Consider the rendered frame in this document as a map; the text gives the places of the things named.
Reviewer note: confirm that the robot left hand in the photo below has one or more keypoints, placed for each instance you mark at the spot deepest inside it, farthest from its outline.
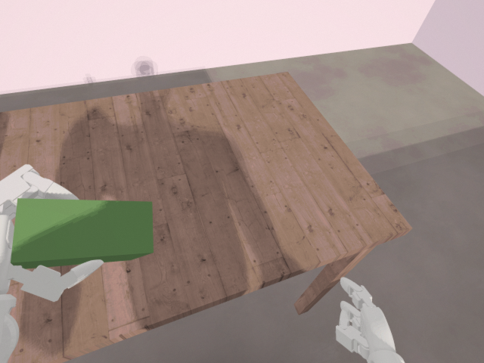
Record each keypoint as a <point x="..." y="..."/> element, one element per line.
<point x="42" y="281"/>

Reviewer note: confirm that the sponge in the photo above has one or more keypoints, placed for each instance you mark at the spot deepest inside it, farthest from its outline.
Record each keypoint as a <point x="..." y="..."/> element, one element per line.
<point x="53" y="232"/>

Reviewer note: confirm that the left robot forearm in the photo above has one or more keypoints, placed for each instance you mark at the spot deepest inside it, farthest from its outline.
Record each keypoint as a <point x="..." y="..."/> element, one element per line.
<point x="9" y="330"/>

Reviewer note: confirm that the robot right hand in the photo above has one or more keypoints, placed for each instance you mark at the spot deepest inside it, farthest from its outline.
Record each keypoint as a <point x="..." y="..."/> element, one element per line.
<point x="369" y="331"/>

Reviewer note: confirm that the table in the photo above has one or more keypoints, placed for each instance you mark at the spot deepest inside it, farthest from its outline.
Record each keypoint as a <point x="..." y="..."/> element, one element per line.
<point x="250" y="185"/>

